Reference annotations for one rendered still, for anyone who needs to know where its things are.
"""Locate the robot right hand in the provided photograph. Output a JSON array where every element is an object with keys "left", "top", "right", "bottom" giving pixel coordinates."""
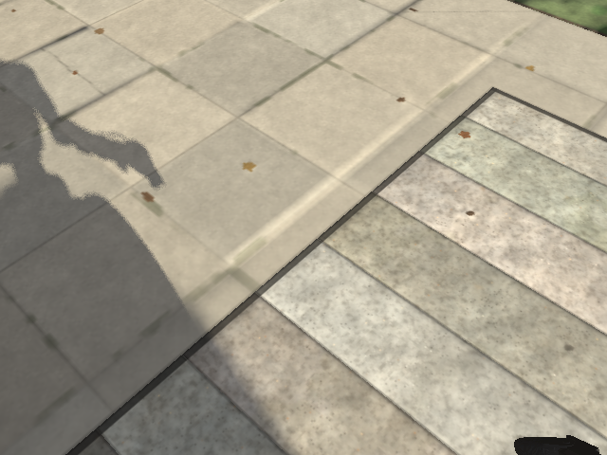
[{"left": 514, "top": 435, "right": 601, "bottom": 455}]

